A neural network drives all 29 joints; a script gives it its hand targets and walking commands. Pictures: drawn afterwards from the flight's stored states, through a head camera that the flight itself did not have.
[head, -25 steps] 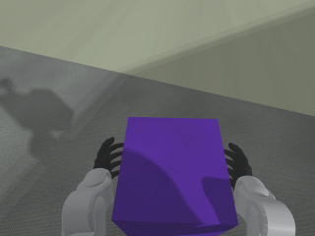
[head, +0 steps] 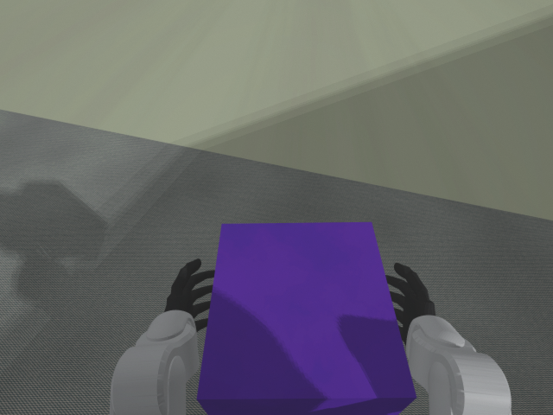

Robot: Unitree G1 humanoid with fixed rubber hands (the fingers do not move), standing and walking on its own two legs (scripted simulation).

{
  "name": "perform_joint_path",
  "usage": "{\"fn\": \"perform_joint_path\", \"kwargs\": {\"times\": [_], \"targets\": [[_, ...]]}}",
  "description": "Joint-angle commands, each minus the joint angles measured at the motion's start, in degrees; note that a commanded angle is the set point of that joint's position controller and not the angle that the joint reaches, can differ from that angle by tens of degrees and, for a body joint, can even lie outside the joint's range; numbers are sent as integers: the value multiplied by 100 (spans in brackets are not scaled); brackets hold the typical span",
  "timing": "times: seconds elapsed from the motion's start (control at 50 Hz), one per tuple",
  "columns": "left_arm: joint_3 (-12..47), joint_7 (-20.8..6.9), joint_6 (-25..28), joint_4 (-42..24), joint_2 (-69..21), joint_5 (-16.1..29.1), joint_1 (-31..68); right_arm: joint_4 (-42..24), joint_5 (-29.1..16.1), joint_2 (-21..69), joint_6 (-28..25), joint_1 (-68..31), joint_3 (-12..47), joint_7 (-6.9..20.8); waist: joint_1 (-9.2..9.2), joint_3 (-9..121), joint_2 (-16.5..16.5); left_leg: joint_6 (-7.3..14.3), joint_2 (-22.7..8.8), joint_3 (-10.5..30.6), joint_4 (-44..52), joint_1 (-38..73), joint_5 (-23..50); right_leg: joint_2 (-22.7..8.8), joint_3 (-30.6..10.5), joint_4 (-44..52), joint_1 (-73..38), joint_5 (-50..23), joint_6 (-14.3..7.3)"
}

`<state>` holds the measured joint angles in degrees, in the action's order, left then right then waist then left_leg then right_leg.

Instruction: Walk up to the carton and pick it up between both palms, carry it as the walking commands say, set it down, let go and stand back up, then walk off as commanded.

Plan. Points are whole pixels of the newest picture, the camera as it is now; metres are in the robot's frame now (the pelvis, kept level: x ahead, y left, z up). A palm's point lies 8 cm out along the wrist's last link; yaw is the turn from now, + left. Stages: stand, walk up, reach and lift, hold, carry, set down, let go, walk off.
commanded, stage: carry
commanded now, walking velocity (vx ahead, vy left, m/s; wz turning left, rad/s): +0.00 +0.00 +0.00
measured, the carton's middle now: (297, 339) +0.25 +0.01 +0.02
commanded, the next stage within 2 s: none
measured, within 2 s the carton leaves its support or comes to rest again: neither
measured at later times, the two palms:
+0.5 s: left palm (180, 305) +0.24 +0.16 +0.10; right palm (411, 319) +0.24 -0.13 +0.10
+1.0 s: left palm (175, 296) +0.26 +0.17 +0.09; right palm (398, 310) +0.26 -0.12 +0.09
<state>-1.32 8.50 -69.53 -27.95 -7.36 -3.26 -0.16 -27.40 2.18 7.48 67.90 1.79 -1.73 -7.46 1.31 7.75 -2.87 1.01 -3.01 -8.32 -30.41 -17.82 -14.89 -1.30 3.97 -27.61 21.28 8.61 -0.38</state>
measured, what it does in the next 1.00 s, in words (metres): stands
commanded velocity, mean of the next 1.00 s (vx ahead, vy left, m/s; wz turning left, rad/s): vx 0.00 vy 0.00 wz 0.00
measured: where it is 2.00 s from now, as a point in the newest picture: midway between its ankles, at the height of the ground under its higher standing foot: outside the picture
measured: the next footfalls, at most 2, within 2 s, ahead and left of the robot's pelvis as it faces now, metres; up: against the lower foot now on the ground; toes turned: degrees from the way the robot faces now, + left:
none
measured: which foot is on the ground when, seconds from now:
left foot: down 0.00-1.00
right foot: down 0.00-1.00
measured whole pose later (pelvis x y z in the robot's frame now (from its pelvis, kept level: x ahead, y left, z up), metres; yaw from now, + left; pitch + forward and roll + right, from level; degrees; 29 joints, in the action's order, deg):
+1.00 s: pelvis +0.01 +0.02 +0.00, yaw +0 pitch +3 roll +0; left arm -2.3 8.5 -67.7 -23.9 -7.3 -3.0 3.6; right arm -24.9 2.7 7.3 66.8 -1.3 -3.0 -7.7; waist 0.0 5.9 -1.2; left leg 3.0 -0.7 -9.1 -28.7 -16.1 -15.3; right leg -3.5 2.9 -27.1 20.2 9.3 1.8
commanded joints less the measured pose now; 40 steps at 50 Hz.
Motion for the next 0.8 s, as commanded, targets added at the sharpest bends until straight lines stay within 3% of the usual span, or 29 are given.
{"fn": "perform_joint_path", "kwargs": {"times": [0.0,0.06,0.16,0.78], "targets": [[3673,-694,144,-554,-4639,1706,2555,-480,-1337,4424,-44,-2352,3162,600,-74,422,627,43,-824,858,1186,-205,-936,-478,-605,500,-419,368,23],[3547,-680,125,-423,-4631,1655,2488,-505,-1374,4427,-11,-2468,3216,592,-83,505,381,60,-750,828,1104,-145,-797,-522,-632,614,-500,382,29],[3394,-653,122,-348,-4639,1580,2472,-534,-1467,4490,17,-2634,3301,593,-91,602,252,79,-660,804,1060,-81,-625,-557,-636,665,-580,320,27],[3322,-610,278,-347,-4583,1508,2507,-510,-1441,4402,-140,-2578,3271,595,-126,960,284,139,-615,667,786,460,859,-693,-530,275,-712,-689,-13]]}}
